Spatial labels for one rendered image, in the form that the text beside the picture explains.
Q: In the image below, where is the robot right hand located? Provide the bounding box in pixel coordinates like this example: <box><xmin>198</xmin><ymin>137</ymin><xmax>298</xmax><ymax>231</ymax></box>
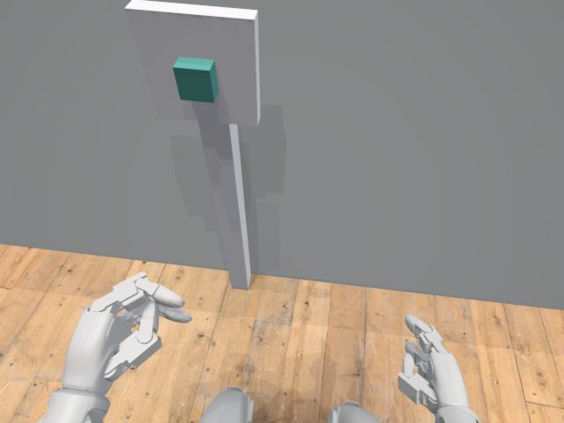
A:
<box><xmin>398</xmin><ymin>314</ymin><xmax>470</xmax><ymax>416</ymax></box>

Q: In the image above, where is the robot left hand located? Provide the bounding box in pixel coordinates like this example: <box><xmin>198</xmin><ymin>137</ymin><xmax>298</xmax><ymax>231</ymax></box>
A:
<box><xmin>62</xmin><ymin>271</ymin><xmax>192</xmax><ymax>396</ymax></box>

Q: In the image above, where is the robot right thigh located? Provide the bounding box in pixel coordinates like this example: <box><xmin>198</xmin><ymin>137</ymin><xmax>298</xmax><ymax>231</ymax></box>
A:
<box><xmin>328</xmin><ymin>405</ymin><xmax>382</xmax><ymax>423</ymax></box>

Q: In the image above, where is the button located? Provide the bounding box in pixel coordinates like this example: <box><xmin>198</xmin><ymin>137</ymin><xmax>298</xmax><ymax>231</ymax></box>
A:
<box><xmin>173</xmin><ymin>57</ymin><xmax>219</xmax><ymax>103</ymax></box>

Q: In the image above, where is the robot left thigh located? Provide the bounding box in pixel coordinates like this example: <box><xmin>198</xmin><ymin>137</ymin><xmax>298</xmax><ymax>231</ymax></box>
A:
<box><xmin>198</xmin><ymin>390</ymin><xmax>254</xmax><ymax>423</ymax></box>

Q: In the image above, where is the robot thigh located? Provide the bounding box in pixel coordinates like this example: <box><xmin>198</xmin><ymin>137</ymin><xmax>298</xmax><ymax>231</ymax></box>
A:
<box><xmin>198</xmin><ymin>390</ymin><xmax>254</xmax><ymax>423</ymax></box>
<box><xmin>328</xmin><ymin>405</ymin><xmax>382</xmax><ymax>423</ymax></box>

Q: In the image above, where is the robot right forearm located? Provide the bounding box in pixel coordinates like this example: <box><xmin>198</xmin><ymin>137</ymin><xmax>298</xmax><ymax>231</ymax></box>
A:
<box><xmin>434</xmin><ymin>405</ymin><xmax>481</xmax><ymax>423</ymax></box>

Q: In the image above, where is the panel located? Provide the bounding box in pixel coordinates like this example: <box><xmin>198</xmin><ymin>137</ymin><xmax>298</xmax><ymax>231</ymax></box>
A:
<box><xmin>124</xmin><ymin>0</ymin><xmax>260</xmax><ymax>290</ymax></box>

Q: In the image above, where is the robot left forearm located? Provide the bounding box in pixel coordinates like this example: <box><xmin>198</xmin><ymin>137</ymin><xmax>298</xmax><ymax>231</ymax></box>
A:
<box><xmin>37</xmin><ymin>389</ymin><xmax>110</xmax><ymax>423</ymax></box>

